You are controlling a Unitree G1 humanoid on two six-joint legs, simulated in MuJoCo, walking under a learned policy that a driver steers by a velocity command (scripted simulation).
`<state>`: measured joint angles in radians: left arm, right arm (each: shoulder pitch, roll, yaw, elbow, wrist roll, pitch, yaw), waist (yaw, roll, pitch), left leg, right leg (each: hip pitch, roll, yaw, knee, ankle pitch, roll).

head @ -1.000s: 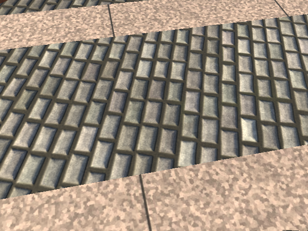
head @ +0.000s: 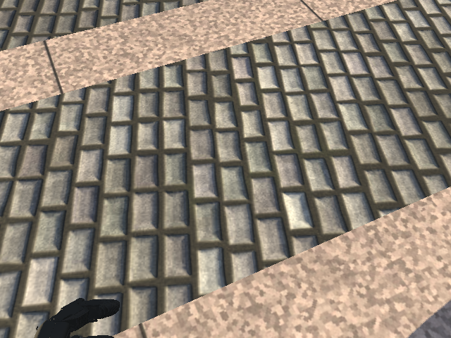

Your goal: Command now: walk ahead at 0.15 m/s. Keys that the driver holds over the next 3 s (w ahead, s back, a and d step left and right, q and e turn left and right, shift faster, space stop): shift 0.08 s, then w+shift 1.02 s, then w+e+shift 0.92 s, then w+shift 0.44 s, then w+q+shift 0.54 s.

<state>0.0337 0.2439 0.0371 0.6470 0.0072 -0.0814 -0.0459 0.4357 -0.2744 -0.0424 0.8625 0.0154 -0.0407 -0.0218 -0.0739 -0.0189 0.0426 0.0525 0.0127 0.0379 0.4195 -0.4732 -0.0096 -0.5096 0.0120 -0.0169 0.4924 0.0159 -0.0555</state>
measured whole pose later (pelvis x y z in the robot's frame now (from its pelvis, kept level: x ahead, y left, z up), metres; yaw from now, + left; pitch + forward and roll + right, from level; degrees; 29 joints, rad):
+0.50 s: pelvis +0.14 +0.02 +0.02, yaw +0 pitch +3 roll -1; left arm 0.13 0.26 0.05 0.74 0.05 -0.03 -0.04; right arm 0.43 -0.27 -0.03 0.84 -0.03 -0.03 0.01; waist -0.07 -0.03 -0.07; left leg -0.28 0.01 0.07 0.51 -0.30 0.05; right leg -0.62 0.04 0.08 1.03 -0.20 -0.02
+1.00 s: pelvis +0.48 -0.06 +0.01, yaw +0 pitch +1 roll -1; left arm 0.27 0.28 0.05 0.86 0.05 -0.07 -0.02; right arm 0.33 -0.27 -0.04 0.87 -0.02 -0.08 0.02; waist -0.01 0.02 0.02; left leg -0.41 0.07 -0.05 1.23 -0.26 0.10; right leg -0.26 0.05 -0.11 0.50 -0.26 -0.08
